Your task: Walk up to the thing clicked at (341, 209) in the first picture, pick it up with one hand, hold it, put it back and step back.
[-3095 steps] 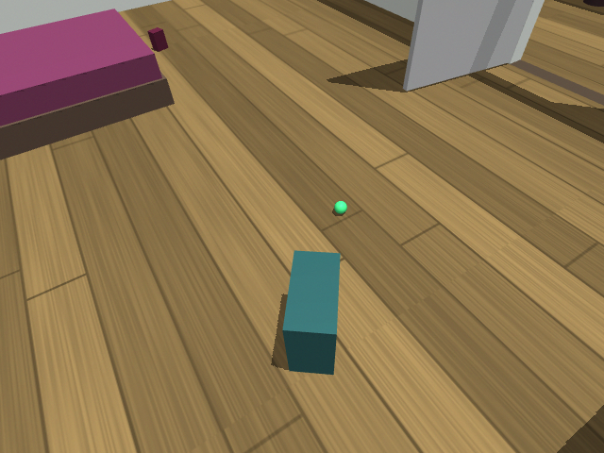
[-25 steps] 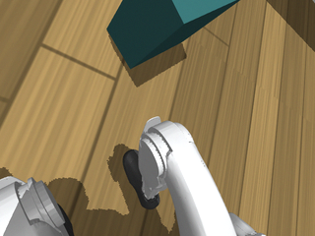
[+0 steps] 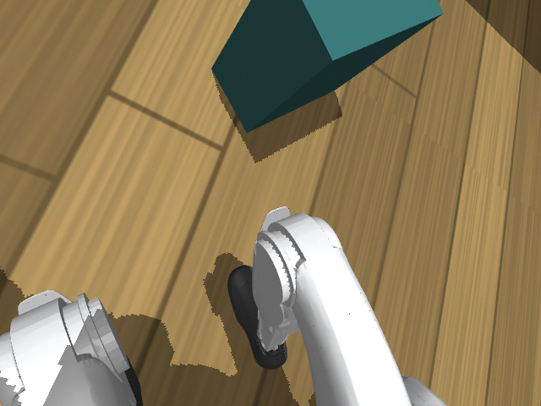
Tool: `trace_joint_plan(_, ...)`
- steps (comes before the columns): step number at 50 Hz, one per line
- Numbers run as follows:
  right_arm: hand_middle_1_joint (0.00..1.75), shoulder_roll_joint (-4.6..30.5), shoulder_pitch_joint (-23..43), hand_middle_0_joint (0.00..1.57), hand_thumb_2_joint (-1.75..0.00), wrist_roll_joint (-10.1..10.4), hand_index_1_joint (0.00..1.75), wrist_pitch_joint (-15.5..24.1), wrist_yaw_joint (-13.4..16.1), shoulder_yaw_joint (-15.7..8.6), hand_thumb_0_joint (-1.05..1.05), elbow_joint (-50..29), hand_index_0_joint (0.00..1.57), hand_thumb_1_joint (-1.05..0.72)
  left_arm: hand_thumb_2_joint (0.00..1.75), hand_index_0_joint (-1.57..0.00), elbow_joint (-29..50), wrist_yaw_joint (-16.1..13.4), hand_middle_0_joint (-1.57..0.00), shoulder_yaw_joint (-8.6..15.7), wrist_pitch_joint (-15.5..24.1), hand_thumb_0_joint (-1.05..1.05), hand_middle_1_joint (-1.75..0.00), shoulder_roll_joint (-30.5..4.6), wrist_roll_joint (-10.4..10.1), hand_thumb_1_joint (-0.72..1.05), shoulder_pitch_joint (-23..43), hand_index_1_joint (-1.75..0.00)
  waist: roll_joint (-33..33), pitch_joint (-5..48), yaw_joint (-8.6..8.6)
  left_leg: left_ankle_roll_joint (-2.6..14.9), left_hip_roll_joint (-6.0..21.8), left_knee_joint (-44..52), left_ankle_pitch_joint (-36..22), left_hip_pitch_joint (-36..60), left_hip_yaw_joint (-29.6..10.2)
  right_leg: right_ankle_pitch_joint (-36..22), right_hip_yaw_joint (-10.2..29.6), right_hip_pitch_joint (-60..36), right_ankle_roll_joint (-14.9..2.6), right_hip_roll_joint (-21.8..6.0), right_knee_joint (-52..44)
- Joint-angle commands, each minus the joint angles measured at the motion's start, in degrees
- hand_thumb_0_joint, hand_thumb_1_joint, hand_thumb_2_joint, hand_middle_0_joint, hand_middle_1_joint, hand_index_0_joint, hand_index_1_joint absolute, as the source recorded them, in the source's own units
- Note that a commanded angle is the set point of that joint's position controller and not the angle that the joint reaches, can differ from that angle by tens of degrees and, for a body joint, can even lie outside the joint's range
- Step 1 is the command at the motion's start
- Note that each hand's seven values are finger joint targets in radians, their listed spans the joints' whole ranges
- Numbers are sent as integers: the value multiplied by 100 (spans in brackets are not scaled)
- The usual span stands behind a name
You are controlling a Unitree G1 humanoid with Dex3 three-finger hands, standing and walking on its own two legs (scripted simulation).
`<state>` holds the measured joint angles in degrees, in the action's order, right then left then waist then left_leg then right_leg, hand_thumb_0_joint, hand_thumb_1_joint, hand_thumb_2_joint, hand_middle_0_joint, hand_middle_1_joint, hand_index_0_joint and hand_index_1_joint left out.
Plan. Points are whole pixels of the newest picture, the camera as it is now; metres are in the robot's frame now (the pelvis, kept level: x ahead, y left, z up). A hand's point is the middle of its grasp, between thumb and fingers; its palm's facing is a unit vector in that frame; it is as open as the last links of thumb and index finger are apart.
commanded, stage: withdraw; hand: left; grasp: from above
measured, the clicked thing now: out of the picture +0.49 +0.33 -0.28
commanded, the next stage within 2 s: home in 0.58 s
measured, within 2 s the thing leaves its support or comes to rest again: neither
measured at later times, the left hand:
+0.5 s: hand out of the picture +0.46 +0.34 -0.07, palm faces -0.48 -0.10 -0.87, open 13.8 cm
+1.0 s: hand out of the picture +0.48 +0.33 -0.12, palm faces -0.30 -0.24 -0.92, open 11.2 cm
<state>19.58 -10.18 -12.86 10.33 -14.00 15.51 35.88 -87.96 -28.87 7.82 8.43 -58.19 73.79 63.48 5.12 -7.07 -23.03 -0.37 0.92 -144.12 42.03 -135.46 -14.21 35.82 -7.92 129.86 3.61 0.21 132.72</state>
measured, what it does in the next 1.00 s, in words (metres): stands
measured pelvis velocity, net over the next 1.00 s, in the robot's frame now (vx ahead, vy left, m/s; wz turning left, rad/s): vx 0.00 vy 0.00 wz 0.10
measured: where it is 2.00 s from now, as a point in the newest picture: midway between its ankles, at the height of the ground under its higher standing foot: (202, 376)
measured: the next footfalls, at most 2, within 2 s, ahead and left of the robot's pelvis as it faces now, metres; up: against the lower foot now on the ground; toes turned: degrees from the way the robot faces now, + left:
none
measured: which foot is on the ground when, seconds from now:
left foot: down 0.00-1.00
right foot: down 0.00-1.00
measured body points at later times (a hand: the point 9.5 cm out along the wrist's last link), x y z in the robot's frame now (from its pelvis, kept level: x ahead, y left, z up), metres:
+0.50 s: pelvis -0.02 -0.01 +0.05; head +0.21 +0.09 +0.43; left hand +0.48 +0.34 -0.02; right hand +0.09 -0.28 -0.04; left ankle +0.05 +0.13 -0.28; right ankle +0.12 -0.13 -0.28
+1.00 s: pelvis +0.00 +0.00 +0.03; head +0.25 +0.09 +0.39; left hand +0.49 +0.34 -0.07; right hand +0.04 -0.25 -0.06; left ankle +0.05 +0.13 -0.28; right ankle +0.12 -0.13 -0.28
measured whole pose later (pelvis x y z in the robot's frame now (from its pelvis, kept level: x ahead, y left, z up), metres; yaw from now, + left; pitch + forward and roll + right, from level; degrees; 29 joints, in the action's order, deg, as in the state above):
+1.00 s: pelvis +0.00 +0.00 +0.03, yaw +6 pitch +37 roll -10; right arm 14.5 -15.1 -6.1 0.6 -8.4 6.4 36.8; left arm -69.8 -15.1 7.1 3.8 -43.2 61.4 56.6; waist -1.4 2.8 -16.9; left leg 0.3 0.2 -135.5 39.6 -133.7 -7.9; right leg 36.3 -3.1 129.8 3.3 -1.8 128.6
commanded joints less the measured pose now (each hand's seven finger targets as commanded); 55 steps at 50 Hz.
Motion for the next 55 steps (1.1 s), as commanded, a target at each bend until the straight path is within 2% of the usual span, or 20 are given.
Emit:
trace_joint_plan(1,30,1864,-1295,20,-90,219,30,-223,-20,-1040,0,160,20,-91,101,-6,1455,236,-7,269,-325,0,-100,-1279,-212,-54,1308,-100,-3840,4641,204,-24,63,1709,-2128,3426,806,-1740,-507,-2115,-599,225,-970)
trace_joint_plan(2,30,1791,-1294,20,-90,271,30,-294,-39,-1108,0,139,20,-90,101,-6,1588,409,-7,152,-397,0,-100,-947,-271,-54,1160,-100,-3709,4696,255,-1,58,1758,-2117,3424,842,-1705,-478,-2126,-604,241,-1034)
trace_joint_plan(4,30,1620,-1166,20,-90,409,30,-409,-41,-1155,0,-17,20,-91,102,-6,2099,819,-7,-422,-464,0,-100,-100,-464,-55,1399,-101,-3465,4790,234,59,21,1914,-1920,3358,913,-1621,-413,-2199,-601,243,-1249)
trace_joint_plan(6,30,1690,-1219,20,-91,547,30,-567,26,-1330,0,-34,20,-91,102,-6,2268,1150,-7,-250,-537,0,-100,-473,-558,-55,1130,-101,-3265,4901,472,69,-37,2215,-1644,3322,903,-1378,-337,-2276,-627,204,-1339)
trace_joint_plan(8,30,1658,-1417,20,-91,599,30,-788,110,-1487,0,50,20,-91,102,-7,2354,1480,-8,-321,-605,0,-99,-239,-552,-54,1074,-101,-3021,4919,474,49,-53,2360,-1685,3493,910,-1371,-271,-2312,-655,177,-1479)
trace_joint_plan(10,30,1511,-1435,20,-91,660,30,-960,208,-1515,0,-51,20,-91,102,-7,2591,1803,-9,-651,-582,0,-98,359,-692,-53,1390,-100,-2644,4723,305,88,-92,2474,-1457,3386,908,-1182,-226,-2279,-655,161,-1696)
trace_joint_plan(15,30,1378,-1320,20,-90,714,30,-1196,586,-1491,0,-122,20,-90,100,-10,2327,2222,-11,-716,-372,0,-97,262,-749,-49,1435,-98,-1740,4006,268,193,-194,2503,-975,2705,1068,-604,-68,-2370,-656,116,-2084)
trace_joint_plan(16,30,1314,-1275,20,-90,725,30,-1210,642,-1476,0,-112,20,-90,99,-11,2409,2242,-12,-731,-300,0,-97,247,-754,-48,1563,-98,-1787,4150,348,181,-192,2546,-989,2798,1090,-596,-38,-2382,-653,110,-2070)
trace_joint_plan(23,30,1209,-1044,20,-90,671,30,-1207,944,-1248,0,-108,20,-90,98,-12,1691,2011,-14,-790,144,0,-95,45,-565,-47,1874,-96,-1875,3896,349,191,-200,2578,-551,2607,1140,-125,42,-2174,-642,103,-2061)
trace_joint_plan(29,30,1265,-1156,20,-90,547,30,-1105,981,-1054,0,23,20,-90,94,-16,1136,1492,-16,-821,426,0,-93,-158,-274,-44,2311,-93,-2150,4215,151,203,-164,2309,-857,2754,1104,-585,-44,-2136,-548,86,-1711)
trace_joint_plan(33,30,1387,-1291,20,-90,458,30,-1013,928,-1018,0,15,20,-90,93,-17,1021,1107,-17,-640,463,0,-92,-436,-96,-43,2625,-92,-2659,4512,119,110,-123,2223,-1215,3262,983,-929,-206,-1893,-591,84,-1391)
trace_joint_plan(35,30,1464,-1342,20,-89,410,30,-971,908,-1039,0,-20,20,-88,100,-24,1059,895,-27,-400,433,0,-76,-771,17,-27,2712,-77,-2964,4696,208,78,-130,2185,-1291,3366,992,-983,-248,-1855,-612,71,-1280)
trace_joint_plan(36,30,1501,-1401,20,-90,388,30,-938,892,-1060,0,-36,20,-90,92,-21,1090,812,-21,-333,382,0,-84,-703,7,-35,2645,-85,-3094,4668,191,49,-146,2164,-1421,3483,1013,-1076,-261,-1809,-613,31,-1267)
trace_joint_plan(38,30,1491,-1494,20,-89,366,30,-887,845,-1091,0,-65,20,-88,98,-23,1271,690,-26,-194,284,0,-70,-741,42,-19,2484,-73,-3309,4921,245,35,-145,2114,-1576,3592,1039,-1199,-277,-1863,-614,24,-1189)
trace_joint_plan(41,30,1456,-1533,20,-90,443,30,-845,773,-1262,0,-192,20,-89,96,-23,2037,656,-25,46,48,0,-64,-792,-263,-1,2180,-66,-3656,5874,509,29,-125,2251,-1811,4075,1079,-1392,-227,-2175,-635,20,-1175)
trace_joint_plan(47,30,1301,-1743,20,-90,693,30,-929,624,-1608,0,-15,20,-89,96,-22,2854,1150,-24,179,-540,0,-53,-259,-1362,31,1206,-55,-3269,6309,875,98,-122,2587,-2035,4185,1166,-1570,-89,-2729,-605,40,-1501)
trace_joint_plan(49,30,1250,-1736,20,-90,808,30,-1012,617,-1730,0,-9,20,-89,94,-22,3463,1425,-23,230,-655,0,-49,-44,-1823,41,950,-50,-3094,6366,1003,141,-135,2761,-2007,4117,1219,-1569,5,-2989,-590,29,-1770)
trace_joint_plan(51,30,1125,-1627,20,-90,928,30,-1085,612,-1842,0,-64,20,-89,92,-21,3742,1797,-22,-18,-812,0,-44,582,-2270,51,276,-45,-2718,6155,1099,172,-132,3032,-1843,4125,1217,-1442,59,-3076,-589,43,-2000)
trace_joint_plan(53,30,1117,-1506,20,-90,1043,30,-1148,672,-1934,0,-137,20,-90,91,-21,4221,2069,-21,99,-925,0,-38,627,-2705,67,-251,-39,-2366,5779,1188,197,-147,3313,-1504,3940,1125,-1196,104,-3086,-598,20,-2244)
trace_joint_plan(55,30,1027,-1340,20,-90,1106,30,-1203,720,-1974,0,-211,20,-90,91,-20,4542,2357,-21,-37,-1033,0,-36,1142,-3127,72,-870,-36,-2015,5509,1201,195,-120,3530,-1515,4110,1035,-1215,141,-3181,-580,4,-2477)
